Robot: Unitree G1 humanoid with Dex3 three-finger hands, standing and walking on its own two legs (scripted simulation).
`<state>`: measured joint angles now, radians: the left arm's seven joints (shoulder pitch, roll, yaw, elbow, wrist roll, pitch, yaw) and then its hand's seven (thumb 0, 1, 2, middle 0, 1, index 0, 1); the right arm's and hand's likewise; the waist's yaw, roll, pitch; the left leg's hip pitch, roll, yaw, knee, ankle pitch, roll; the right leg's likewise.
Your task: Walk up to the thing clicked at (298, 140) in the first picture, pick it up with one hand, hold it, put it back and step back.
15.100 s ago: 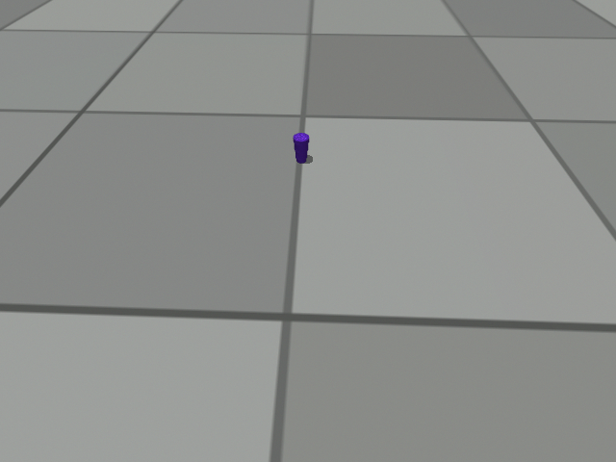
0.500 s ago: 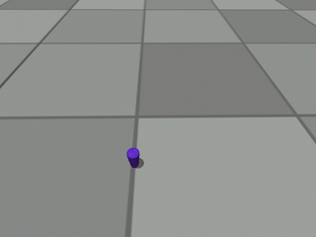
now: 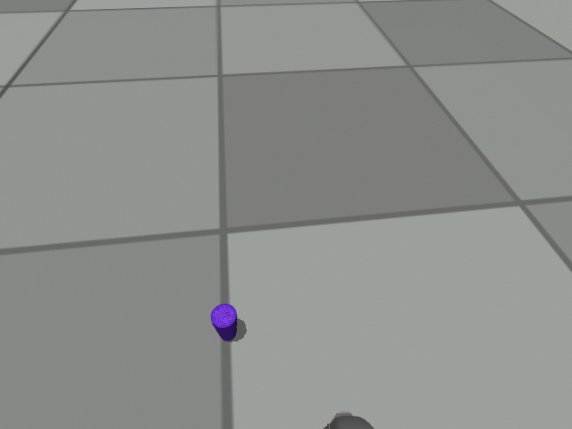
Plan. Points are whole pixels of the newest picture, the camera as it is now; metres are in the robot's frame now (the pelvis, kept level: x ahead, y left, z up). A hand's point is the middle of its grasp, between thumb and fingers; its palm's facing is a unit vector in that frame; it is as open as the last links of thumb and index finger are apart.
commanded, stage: walk up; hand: left
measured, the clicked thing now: (226, 324) +0.58 +0.18 -0.70
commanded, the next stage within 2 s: none
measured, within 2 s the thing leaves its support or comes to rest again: neither
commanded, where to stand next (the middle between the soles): +0.26 -0.04 m, yaw +1 degrees
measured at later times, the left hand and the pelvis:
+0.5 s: hand (137, 398) +0.22 +0.24 -0.15, palm faces +0.00 -0.94 -0.35, open 7.4 cm; pelvis +0.17 -0.03 -0.01, yaw +1 degrees
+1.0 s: hand (134, 400) +0.22 +0.24 -0.15, palm faces +0.00 -0.91 -0.42, open 7.4 cm; pelvis +0.19 -0.03 -0.01, yaw +1 degrees
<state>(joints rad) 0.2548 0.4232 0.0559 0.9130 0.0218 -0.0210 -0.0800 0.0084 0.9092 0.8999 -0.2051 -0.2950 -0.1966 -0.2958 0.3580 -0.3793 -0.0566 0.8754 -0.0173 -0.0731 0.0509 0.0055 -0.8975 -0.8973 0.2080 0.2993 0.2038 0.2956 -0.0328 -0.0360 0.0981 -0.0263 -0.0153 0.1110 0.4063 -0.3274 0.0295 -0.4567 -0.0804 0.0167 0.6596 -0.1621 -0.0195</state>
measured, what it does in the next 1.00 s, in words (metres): walks ahead: right foot, then left foot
